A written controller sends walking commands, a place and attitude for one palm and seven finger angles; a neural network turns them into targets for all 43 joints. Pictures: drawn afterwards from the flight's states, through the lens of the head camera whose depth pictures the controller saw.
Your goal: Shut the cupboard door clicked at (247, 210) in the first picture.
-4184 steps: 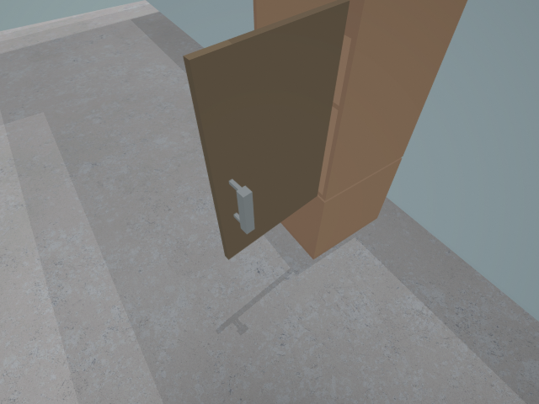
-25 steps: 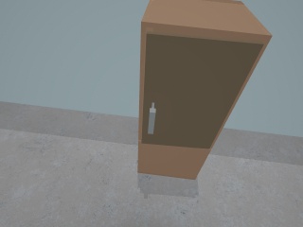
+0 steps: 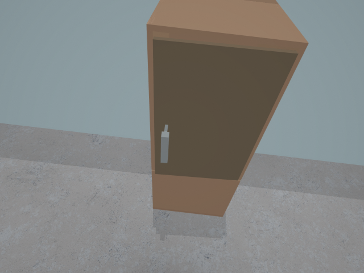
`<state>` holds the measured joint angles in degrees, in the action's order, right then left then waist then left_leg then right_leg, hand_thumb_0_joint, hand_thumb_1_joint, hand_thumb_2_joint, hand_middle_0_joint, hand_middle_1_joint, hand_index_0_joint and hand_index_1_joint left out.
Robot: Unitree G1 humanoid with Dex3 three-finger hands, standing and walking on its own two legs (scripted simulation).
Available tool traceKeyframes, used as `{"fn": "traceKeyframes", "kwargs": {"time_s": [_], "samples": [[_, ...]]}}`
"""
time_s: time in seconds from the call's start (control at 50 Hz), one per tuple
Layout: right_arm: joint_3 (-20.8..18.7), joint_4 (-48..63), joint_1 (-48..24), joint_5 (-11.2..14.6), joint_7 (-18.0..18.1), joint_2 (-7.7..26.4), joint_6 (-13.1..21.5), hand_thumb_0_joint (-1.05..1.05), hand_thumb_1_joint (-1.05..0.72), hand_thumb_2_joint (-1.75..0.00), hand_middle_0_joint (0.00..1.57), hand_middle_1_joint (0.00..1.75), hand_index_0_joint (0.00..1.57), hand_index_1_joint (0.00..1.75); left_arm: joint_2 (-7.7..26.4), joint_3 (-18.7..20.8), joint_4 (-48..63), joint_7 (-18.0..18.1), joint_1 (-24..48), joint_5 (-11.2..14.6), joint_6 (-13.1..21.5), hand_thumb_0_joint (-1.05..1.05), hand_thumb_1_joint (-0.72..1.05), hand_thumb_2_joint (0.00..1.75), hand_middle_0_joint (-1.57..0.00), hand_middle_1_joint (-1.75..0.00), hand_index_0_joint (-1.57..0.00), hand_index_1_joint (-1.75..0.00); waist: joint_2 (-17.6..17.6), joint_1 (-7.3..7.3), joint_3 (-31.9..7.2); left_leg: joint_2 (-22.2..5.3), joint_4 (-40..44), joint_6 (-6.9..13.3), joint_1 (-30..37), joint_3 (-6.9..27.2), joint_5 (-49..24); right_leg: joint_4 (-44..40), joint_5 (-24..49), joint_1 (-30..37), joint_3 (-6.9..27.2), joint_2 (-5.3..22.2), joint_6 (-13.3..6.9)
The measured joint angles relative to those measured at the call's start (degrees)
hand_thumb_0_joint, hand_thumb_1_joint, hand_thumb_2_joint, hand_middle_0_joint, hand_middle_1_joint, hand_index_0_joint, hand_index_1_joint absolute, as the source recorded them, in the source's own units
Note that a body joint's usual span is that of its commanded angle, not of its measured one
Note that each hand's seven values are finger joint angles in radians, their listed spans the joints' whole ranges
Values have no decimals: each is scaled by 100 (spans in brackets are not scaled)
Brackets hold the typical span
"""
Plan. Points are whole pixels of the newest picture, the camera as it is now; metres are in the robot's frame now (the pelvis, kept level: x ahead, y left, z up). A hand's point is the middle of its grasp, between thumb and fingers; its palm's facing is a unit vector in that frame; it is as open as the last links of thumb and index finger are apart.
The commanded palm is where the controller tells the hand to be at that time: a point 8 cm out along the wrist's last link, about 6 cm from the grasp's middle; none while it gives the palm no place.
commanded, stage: shuffle to correct the standing spot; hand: left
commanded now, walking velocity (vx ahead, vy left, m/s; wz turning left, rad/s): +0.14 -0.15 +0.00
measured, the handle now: (165, 143) +0.56 +0.09 -0.11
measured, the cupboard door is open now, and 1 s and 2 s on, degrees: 3 3 3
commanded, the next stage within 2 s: come to a stop and stand still in 0.44 s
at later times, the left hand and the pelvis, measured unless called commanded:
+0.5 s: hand out of the picture +0.15 +0.11 -0.17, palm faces -0.05 -0.98 -0.20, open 7.3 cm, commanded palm none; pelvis +0.07 -0.09 -0.01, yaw -3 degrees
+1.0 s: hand out of the picture +0.13 +0.05 -0.19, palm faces +0.05 -0.98 -0.18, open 7.3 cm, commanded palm none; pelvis +0.11 -0.12 -0.01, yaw -2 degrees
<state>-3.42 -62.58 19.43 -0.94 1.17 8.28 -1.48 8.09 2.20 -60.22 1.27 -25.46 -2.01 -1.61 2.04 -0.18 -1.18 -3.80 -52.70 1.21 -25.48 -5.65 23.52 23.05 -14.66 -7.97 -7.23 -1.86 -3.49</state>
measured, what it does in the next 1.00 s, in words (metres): steps to the right: left foot, then right foot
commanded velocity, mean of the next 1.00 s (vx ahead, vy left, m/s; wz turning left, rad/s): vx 0.02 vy -0.02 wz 0.00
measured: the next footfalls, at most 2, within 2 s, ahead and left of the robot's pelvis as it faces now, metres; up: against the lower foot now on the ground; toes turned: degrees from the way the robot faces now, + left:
left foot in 0.10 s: +0.08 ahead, +0.09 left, +0.00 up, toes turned +9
right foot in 0.52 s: +0.17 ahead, -0.25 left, +0.00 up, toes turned -11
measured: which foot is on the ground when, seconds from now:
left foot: up 0.00-0.08, down 0.10-0.52, up 0.54-0.78, down 0.80-1.00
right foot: down 0.00-0.10, up 0.12-0.50, down 0.52-1.00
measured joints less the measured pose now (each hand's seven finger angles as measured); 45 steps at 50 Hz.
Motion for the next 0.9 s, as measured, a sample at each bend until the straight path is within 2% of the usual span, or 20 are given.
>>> {"fn": "traceKeyframes", "kwargs": {"time_s": [0.04, 0.1, 0.16, 0.22, 0.26, 0.32, 0.38, 0.44, 0.5, 0.52, 0.56, 0.6, 0.64, 0.68, 0.78, 0.8, 0.84, 0.9], "samples": [[4, 58, -30, -2, 7, -48, 56, 1, -91, -89, 20, 30, 20, 30, -24, -10, 16, -7, 41, -17, 15, 0, 91, 90, -19, -30, -20, -30, 32, -7, -15, -27, 455, -1, 167, -119, -6, 75, -85, -17, -42, -40, -9], [68, 160, -45, -13, 43, -106, 230, 1, -91, -89, 20, 30, 19, 30, -59, -31, 53, -45, 79, 15, 14, 0, 91, 90, -20, -30, -20, -30, 20, 9, -45, -55, 1744, -5, 723, -245, -487, 560, -409, -205, -76, -126, 21], [107, 175, -112, -48, 112, -246, 342, 1, -91, -89, 20, 30, 20, 30, -25, -16, 30, -124, 222, 0, -72, 0, 91, 90, -19, -30, -20, -30, 228, 58, -24, -1, 1675, 149, 766, -434, -573, 1998, -1010, -853, 199, 41, 99], [154, 170, -32, -58, 150, -310, 397, 1, -92, -89, 20, 30, 20, 30, 34, 46, 74, -194, 452, -55, -137, 1, 91, 90, -19, -30, -20, -30, 269, 122, -10, -14, 2032, 120, 1031, -541, -617, 3251, -714, -1566, 434, 245, 236], [182, 119, 48, -51, 156, -350, 434, 1, -91, -89, 20, 30, 20, 30, 133, 90, 117, -175, 638, -93, -154, 2, 92, 89, -20, -30, -20, -30, 247, 141, 44, -49, 2350, 52, 1223, -536, -763, 3579, -374, -1899, 542, 409, 346], [187, 31, 181, -53, 139, -384, 441, 1, -91, -89, 21, 30, 20, 30, 310, 184, 212, -195, 834, -28, -146, 3, 94, 89, -19, -30, -20, -30, 158, 159, 117, -167, 2700, -59, 1445, -492, -903, 3346, -17, -2128, 593, 652, 491], [137, -38, 265, -75, 101, -363, 396, 1, -91, -89, 21, 30, 20, 30, 401, 227, 301, -211, 1023, 23, -126, 2, 94, 90, -19, -30, -20, -30, 38, 200, 210, -309, 2840, -209, 1576, -454, -931, 2544, 139, -2062, 511, 829, 581], [43, -69, 287, -92, 53, -291, 317, 1, -91, -89, 21, 30, 20, 30, 424, 240, 371, -235, 1203, 50, -111, 2, 93, 90, -19, -30, -20, -30, -91, 301, 320, -472, 2719, -380, 1589, -409, -821, 1715, 79, -1814, 322, 859, 622], [-51, -96, 352, -89, 11, -185, 227, 1, -90, -89, 21, 30, 20, 30, 424, 233, 461, -269, 1308, 59, -18, 1, 93, 90, -19, -30, -19, -30, -172, 360, 358, -626, 2238, -560, 1444, -313, -512, 837, 245, -1313, 105, 749, 595], [-72, -106, 380, -73, -4, -134, 193, 1, -90, -89, 21, 30, 20, 30, 415, 226, 482, -260, 1329, 53, 57, 1, 92, 90, -19, -30, -20, -30, -184, 327, 350, -666, 1871, -481, 1298, -263, -250, 670, 455, -1224, 82, 717, 533], [-98, -134, 255, -38, 2, 50, 40, 1, -91, -89, 21, 30, 20, 30, 254, 173, 466, -190, 1436, 53, 139, 1, 92, 90, -19, -30, -20, -30, -385, 282, 448, -640, 674, -304, 817, 102, 575, 984, 349, -1279, -43, 606, 420], [-118, -104, 107, -31, 10, 189, -54, 1, -91, -89, 21, 30, 20, 30, 88, 125, 460, -122, 1434, 54, 165, 1, 92, 90, -19, -30, -20, -30, -462, 224, 457, -477, -333, -198, 356, 216, 644, 933, 224, -1164, -145, 545, 344], [-112, -29, -54, -36, 1, 263, -46, 1, -91, -89, 20, 30, 20, 30, 24, 152, 412, 14, 1391, 82, 185, 0, 94, 89, -19, -30, -20, -30, -439, 180, 432, -333, -686, -198, 101, 155, 326, 705, 268, -994, -203, 484, 306], [-80, 70, -206, -17, -2, 276, 6, 1, -91, -89, 20, 30, 19, 30, 48, 116, 336, 76, 1348, 64, 181, 0, 95, 89, -20, -30, -20, -30, -373, 155, 381, -211, -324, -237, 91, 43, 72, 510, 324, -861, -248, 432, 268], [15, 291, -570, 48, -3, 168, 74, 1, -91, -89, 20, 29, 19, 30, 90, 36, 245, 95, 1267, 67, 126, 0, 95, 89, -20, -30, -20, -30, -213, -3, 343, 74, 1515, -298, 648, -108, -425, 553, 216, -797, -279, 338, 224], [29, 320, -632, 51, -5, 133, 82, 1, -91, -89, 20, 29, 19, 30, 98, 38, 231, 93, 1255, 84, 102, 0, 94, 89, -20, -30, -20, -30, -184, -20, 352, 114, 1834, -202, 788, -118, -637, 654, 147, -815, -285, 338, 237], [57, 357, -755, 38, -8, 6, 71, 1, -91, -89, 20, 29, 19, 30, 155, 70, 195, 91, 1250, 110, 30, 0, 94, 89, -20, -30, -20, -30, 6, -82, 402, 223, 1959, 106, 908, -185, -730, 758, 58, -796, -225, 433, 278], [83, 452, -881, 13, 0, -34, 49, 0, -93, -89, 20, 29, 19, 30, 164, 54, 205, 96, 1187, 102, -33, 0, 94, 89, -20, -30, -20, -30, 98, -170, 436, 311, 2100, 262, 1022, -262, -741, 743, 67, -763, -149, 507, 345]]}}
